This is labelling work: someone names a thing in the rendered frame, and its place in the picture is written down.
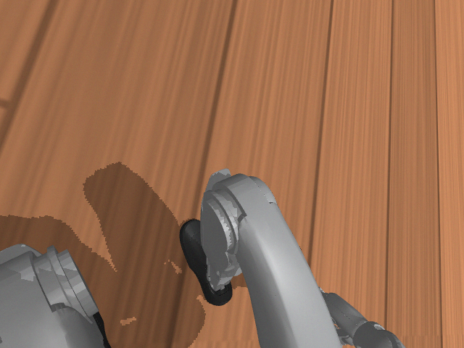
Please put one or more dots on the right robot foot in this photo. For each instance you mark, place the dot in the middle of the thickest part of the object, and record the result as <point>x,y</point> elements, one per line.
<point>190,240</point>

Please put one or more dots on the left robot foot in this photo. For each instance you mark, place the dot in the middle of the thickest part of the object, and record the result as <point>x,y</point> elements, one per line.
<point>100,324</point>

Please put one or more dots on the right robot hand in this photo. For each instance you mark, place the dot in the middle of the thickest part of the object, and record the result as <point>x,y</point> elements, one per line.
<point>344,315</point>

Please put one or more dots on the right robot arm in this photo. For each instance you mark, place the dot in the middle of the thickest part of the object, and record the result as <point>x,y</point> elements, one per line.
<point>373,335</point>

